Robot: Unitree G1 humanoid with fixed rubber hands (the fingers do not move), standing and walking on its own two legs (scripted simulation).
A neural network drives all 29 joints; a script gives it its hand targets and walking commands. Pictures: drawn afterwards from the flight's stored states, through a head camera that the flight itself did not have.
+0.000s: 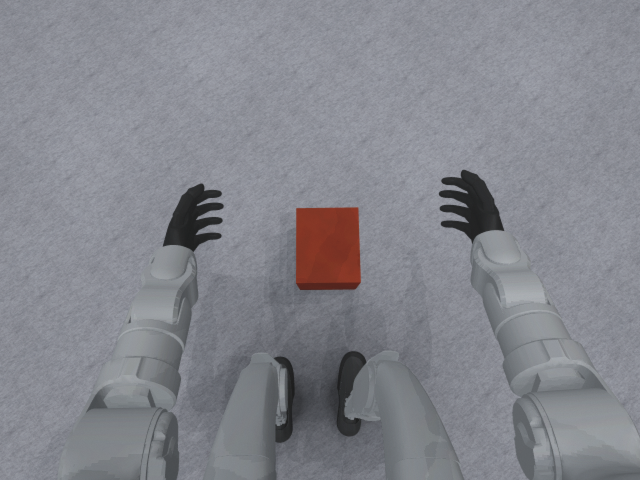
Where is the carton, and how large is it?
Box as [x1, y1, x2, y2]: [296, 207, 360, 289]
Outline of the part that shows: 357,207 296,208 296,283 300,289 348,289 355,288 360,282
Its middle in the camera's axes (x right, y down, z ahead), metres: +0.02 +0.03 +1.01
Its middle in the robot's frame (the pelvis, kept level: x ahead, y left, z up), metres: +0.47 +0.01 -0.61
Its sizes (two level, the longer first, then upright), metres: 0.185 0.153 0.166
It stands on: the floor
